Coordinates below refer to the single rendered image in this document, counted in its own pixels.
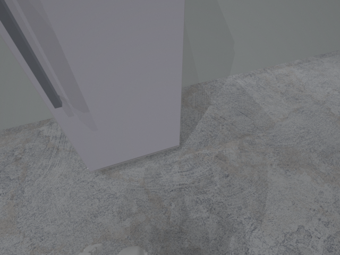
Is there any handle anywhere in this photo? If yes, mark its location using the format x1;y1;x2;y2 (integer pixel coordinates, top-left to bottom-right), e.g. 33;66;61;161
0;0;62;108

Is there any robot left hand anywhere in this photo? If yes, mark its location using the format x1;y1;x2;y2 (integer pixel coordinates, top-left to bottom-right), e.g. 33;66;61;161
78;243;103;255

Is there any fridge door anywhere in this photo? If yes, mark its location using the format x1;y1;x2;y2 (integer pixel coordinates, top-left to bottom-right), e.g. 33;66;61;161
0;0;185;171

